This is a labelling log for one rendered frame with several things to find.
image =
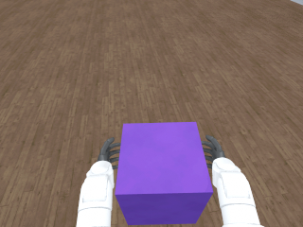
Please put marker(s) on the right robot forearm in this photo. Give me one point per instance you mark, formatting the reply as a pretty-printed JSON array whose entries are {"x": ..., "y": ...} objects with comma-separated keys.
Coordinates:
[{"x": 235, "y": 196}]

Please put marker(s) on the right robot hand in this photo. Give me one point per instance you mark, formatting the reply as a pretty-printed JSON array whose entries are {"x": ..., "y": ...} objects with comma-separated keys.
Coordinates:
[{"x": 215, "y": 149}]

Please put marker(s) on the carton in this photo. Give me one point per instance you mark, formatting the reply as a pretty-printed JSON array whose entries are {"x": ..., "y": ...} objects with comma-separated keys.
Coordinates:
[{"x": 162, "y": 175}]

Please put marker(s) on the left robot hand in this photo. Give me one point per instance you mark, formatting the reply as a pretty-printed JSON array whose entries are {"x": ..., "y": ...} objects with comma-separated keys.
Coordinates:
[{"x": 105, "y": 152}]

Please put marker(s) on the left robot forearm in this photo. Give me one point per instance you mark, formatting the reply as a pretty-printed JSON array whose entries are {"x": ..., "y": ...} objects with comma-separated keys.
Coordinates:
[{"x": 96, "y": 196}]

